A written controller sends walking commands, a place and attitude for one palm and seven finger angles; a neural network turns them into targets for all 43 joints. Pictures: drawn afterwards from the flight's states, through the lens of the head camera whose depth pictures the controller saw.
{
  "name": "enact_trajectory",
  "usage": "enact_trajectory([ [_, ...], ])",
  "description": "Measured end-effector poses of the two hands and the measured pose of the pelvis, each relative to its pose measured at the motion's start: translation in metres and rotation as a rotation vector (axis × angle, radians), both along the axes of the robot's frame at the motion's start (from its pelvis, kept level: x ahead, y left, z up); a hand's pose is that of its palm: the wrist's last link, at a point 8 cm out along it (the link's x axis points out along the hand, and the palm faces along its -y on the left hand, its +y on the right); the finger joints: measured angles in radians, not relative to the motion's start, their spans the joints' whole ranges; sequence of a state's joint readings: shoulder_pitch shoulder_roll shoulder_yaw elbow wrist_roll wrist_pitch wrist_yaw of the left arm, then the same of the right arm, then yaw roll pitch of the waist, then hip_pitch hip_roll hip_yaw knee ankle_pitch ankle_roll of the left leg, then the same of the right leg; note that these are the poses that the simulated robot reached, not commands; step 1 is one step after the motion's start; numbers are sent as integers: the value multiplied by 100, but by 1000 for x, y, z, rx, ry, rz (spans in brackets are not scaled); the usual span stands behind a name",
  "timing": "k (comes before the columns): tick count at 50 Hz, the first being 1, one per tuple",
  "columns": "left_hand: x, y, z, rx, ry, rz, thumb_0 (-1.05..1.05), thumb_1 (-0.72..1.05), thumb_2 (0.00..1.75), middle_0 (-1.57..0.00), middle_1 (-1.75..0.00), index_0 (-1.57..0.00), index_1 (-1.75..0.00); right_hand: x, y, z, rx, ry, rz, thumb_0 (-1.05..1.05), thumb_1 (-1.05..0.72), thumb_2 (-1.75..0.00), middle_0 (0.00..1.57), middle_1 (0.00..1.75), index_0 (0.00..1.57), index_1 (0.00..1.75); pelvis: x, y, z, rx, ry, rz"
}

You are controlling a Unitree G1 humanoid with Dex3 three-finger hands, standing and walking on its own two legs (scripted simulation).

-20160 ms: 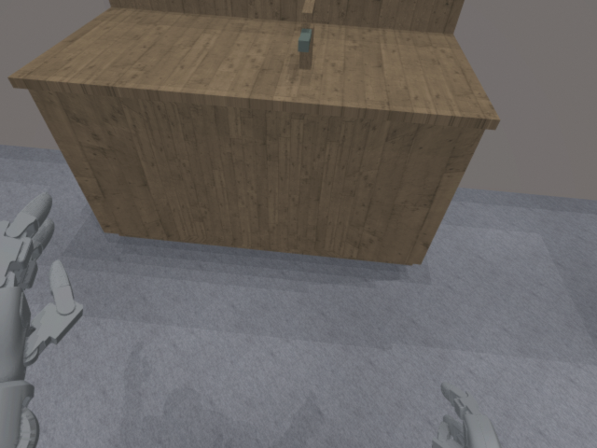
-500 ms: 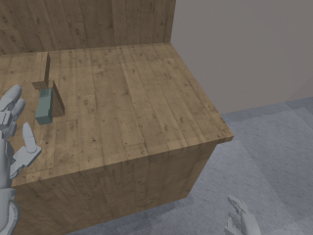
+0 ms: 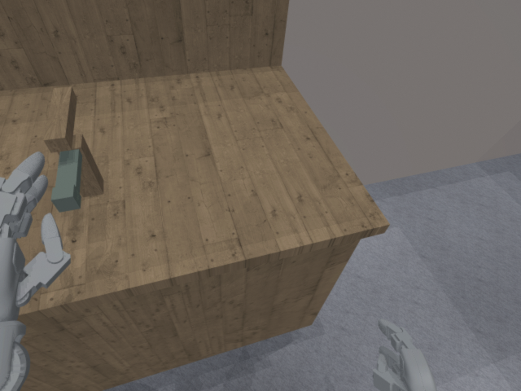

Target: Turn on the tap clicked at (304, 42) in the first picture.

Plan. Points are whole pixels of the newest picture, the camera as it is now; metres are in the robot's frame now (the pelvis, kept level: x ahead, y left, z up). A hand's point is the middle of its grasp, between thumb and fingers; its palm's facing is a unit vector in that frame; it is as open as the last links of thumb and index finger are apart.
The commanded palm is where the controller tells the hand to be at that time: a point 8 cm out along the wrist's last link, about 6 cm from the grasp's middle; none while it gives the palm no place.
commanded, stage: look again from close up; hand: left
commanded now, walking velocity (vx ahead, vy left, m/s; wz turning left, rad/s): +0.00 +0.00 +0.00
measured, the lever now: (66, 198) +0.33 +0.33 +0.10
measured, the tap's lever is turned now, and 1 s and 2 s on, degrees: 0 0 0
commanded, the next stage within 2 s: turn the palm inward beside the body in 0.24 s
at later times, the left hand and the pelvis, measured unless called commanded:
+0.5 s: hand (38, 221) +0.24 +0.28 +0.18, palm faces +0.43 -0.84 -0.33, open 7.4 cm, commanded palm +0.16 +0.28 +0.17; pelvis -0.01 -0.01 -0.01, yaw +1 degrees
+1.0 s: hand (100, 273) +0.20 +0.21 +0.15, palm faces +0.45 -0.83 -0.33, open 7.4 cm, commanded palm +0.14 +0.25 +0.17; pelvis -0.01 -0.07 -0.02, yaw +3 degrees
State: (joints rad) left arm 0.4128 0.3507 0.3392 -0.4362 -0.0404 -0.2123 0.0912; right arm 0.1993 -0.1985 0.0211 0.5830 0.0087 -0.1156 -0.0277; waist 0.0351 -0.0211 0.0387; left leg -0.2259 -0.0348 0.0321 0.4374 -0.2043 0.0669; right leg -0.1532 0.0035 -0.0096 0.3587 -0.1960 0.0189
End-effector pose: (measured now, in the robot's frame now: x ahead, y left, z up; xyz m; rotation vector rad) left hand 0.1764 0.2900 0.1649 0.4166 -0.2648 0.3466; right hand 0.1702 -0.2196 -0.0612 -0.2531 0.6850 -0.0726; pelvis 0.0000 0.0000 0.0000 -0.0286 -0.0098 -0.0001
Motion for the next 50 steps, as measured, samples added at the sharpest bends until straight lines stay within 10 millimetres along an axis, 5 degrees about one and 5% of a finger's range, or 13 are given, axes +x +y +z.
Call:
enact_trajectory([
  [17, -2, 1, 0, 4, 15, 4, 2, 89, 90, -21, -30, -21, -30, 0, -1, 0, 1, 3, -13, 2, -90, -89, 21, 30, 20, 30, 0, 1, 0, 0, 1, 2],
  [20, 12, 14, 23, 153, -29, 1, 2, 89, 90, -21, -30, -21, -30, -2, 5, -6, -43, 30, 76, 1, -91, -89, 21, 30, 20, 30, -5, -3, -3, 4, -4, 39],
  [24, 22, 30, 34, -2, -25, 62, 2, 89, 90, -21, -30, -21, -30, -1, 3, -14, 4, 47, 111, 1, -90, -89, 21, 30, 20, 30, -8, -7, -5, 22, -7, 20],
  [32, -13, -29, -12, -37, 139, -18, 2, 90, 90, -21, -30, -20, -30, 6, -12, -12, 40, -56, 78, 2, -90, -89, 21, 30, 20, 30, -18, -21, -14, 29, -10, 6],
  [38, -38, -18, -1, -31, -13, 164, 2, 89, 90, -22, -30, -21, -30, 6, -24, -25, 17, -34, 113, 1, -90, -89, 21, 30, 20, 30, -26, -42, -20, 24, -15, 47],
  [42, -35, -18, 0, -63, 16, 211, 2, 89, 90, -21, -30, -21, -30, 7, -32, -34, 20, -22, 121, 2, -90, -89, 21, 30, 20, 30, -27, -53, -22, 23, -21, 63],
  [50, -16, -47, -1, -71, 98, 121, 2, 89, 90, -21, -30, -20, -30, 16, -53, -38, 56, -53, 48, 2, -90, -89, 21, 30, 20, 30, -12, -67, -22, 25, -4, 45],
])
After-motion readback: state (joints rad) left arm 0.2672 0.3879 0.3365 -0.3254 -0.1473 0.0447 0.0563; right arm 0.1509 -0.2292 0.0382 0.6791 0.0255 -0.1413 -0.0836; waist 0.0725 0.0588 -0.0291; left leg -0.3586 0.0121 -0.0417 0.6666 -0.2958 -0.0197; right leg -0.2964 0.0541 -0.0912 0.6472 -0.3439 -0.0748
